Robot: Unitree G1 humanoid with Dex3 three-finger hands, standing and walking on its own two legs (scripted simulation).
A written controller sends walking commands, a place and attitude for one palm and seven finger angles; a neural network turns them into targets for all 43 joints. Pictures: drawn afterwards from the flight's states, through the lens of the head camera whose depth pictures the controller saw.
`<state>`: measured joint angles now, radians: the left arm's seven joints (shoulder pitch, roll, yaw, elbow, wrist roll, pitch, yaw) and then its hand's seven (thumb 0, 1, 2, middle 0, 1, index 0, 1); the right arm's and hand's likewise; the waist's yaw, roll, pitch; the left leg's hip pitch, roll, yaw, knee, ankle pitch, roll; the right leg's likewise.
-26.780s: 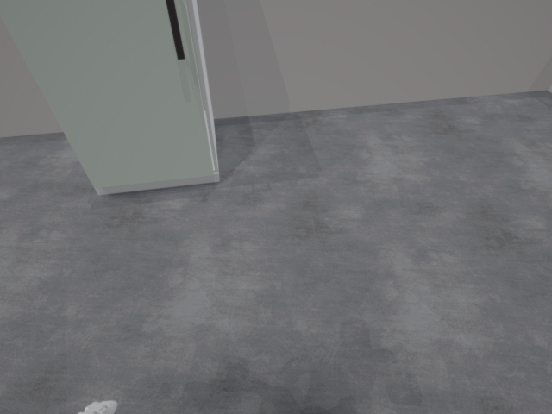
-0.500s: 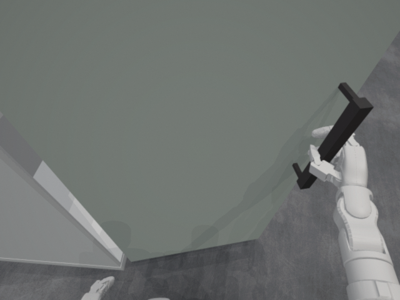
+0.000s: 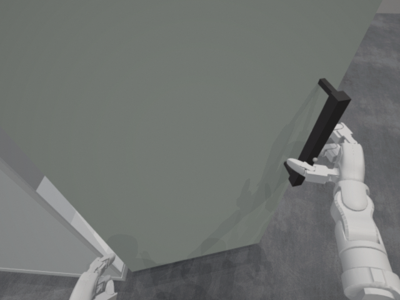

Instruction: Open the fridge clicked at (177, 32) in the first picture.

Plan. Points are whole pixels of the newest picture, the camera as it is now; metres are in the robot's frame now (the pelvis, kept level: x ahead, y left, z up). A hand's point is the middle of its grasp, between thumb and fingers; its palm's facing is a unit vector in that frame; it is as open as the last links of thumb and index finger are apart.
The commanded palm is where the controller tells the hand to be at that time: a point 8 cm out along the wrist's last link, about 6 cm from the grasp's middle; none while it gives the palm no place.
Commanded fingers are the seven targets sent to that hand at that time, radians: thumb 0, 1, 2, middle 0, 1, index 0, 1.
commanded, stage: loosen the grip on the handle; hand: right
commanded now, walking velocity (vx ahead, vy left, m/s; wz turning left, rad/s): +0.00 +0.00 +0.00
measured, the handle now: (307, 139) +0.43 -0.20 +0.09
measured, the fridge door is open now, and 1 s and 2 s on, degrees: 74 74 74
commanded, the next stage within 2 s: slip the hand off the handle in 0.30 s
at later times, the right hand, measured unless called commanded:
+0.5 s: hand (323, 164) +0.38 -0.23 +0.07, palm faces +0.27 +0.94 -0.23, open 14.5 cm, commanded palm +0.35 -0.27 +0.08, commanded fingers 0.00 0.55 -0.20 0.25 1.15 0.25 1.15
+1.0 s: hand (354, 160) +0.39 -0.29 +0.08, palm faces +0.27 +0.94 -0.23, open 14.6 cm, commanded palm +0.35 -0.33 +0.08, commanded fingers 0.00 0.55 -0.20 0.25 1.15 0.25 1.15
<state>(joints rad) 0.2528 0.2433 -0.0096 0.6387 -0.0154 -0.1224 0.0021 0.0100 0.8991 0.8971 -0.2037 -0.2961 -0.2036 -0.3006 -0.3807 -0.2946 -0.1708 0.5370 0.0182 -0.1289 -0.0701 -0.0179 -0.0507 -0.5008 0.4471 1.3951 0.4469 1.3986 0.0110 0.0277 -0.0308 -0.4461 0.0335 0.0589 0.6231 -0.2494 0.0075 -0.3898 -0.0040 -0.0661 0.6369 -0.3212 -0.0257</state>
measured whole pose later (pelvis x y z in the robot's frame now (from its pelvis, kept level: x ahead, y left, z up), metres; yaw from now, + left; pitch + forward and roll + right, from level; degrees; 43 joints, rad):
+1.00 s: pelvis +0.03 +0.01 -0.01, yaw +0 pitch +9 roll +1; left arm 0.28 0.27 0.01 0.68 -0.04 -0.07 0.07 0.01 0.90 0.90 -0.20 -0.30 -0.20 -0.30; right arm -0.32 -0.46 -0.41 0.60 0.10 -0.20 0.16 -0.02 0.54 -0.20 0.25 1.15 0.26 1.15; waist 0.01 -0.02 -0.06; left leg -0.53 0.01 0.08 0.68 -0.31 0.02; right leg -0.48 -0.03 -0.05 0.72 -0.39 -0.01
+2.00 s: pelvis +0.02 +0.00 +0.00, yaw -2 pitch +3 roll +2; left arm 0.21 0.28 -0.04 0.67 -0.07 -0.20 0.12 0.01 0.90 0.90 -0.21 -0.30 -0.21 -0.30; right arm 0.11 -0.46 -0.40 0.20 0.35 -0.12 0.51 -0.02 0.54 -0.20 0.25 1.15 0.26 1.15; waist -0.03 -0.05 -0.05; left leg -0.38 0.02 0.11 0.65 -0.31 0.01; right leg -0.37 -0.02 -0.01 0.71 -0.39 -0.02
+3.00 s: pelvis +0.04 -0.01 +0.02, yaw -1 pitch -3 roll +1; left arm 0.19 0.24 0.00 0.69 0.00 -0.15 0.08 0.01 0.90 0.90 -0.20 -0.30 -0.20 -0.30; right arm 0.44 -0.36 -0.34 -0.39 0.07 -0.07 -0.13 0.00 -0.59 -0.75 0.22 0.48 0.22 0.49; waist -0.09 -0.06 0.01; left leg -0.13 0.03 0.08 0.43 -0.25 -0.01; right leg -0.09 0.00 -0.04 0.47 -0.32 -0.03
